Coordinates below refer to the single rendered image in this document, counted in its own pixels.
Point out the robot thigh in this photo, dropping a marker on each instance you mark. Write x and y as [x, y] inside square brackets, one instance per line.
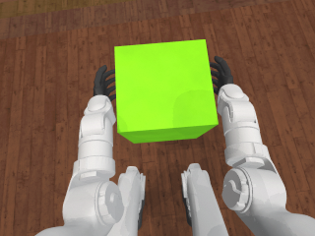
[132, 188]
[205, 212]

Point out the carton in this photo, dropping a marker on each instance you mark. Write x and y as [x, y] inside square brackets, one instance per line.
[164, 91]

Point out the right robot upper arm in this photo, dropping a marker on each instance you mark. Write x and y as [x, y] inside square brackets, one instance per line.
[258, 197]

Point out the left robot hand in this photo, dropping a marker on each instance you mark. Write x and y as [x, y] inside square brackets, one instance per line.
[101, 84]

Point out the right robot forearm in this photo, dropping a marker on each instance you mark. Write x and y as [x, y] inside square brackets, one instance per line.
[244, 146]

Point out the left robot forearm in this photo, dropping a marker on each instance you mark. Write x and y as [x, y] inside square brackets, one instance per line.
[95, 146]

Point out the right robot hand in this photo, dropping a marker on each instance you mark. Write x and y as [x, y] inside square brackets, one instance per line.
[223, 75]

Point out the robot right thigh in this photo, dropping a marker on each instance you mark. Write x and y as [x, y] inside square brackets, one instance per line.
[205, 212]

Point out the left robot upper arm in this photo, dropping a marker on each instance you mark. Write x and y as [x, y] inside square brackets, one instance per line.
[89, 210]

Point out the robot left thigh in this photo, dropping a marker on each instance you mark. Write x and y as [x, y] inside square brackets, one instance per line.
[132, 188]

